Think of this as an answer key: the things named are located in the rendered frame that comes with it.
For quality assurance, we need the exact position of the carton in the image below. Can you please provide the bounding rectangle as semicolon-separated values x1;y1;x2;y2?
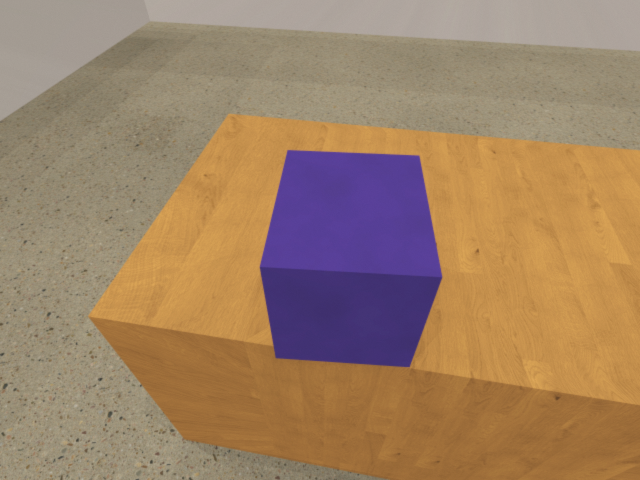
260;150;442;367

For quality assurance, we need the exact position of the pedestal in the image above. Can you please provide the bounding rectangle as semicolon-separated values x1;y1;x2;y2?
88;114;640;480

